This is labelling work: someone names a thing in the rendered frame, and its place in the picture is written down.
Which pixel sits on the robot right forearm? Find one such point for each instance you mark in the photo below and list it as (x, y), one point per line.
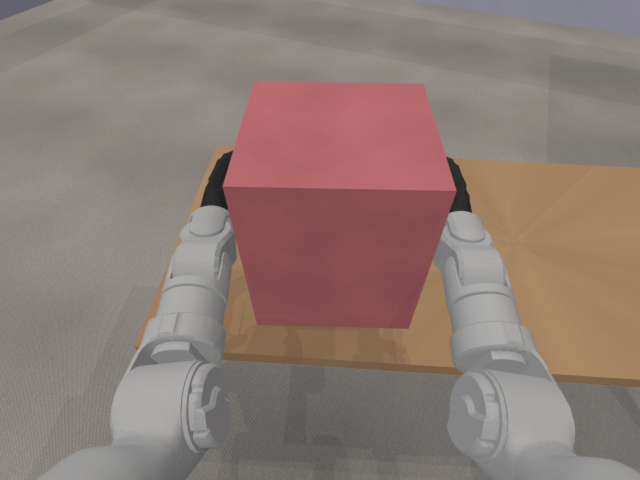
(487, 329)

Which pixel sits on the robot right hand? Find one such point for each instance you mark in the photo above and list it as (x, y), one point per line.
(461, 200)

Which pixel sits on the table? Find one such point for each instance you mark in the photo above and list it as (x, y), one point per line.
(569, 236)

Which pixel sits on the robot right upper arm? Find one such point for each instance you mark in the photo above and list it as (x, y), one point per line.
(520, 427)

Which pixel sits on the carton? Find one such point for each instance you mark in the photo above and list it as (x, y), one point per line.
(338, 194)

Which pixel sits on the robot left forearm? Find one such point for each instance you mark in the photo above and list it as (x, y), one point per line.
(189, 321)

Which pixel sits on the robot left upper arm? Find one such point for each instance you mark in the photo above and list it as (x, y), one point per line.
(165, 417)

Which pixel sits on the robot left hand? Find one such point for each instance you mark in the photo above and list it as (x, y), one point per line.
(214, 194)

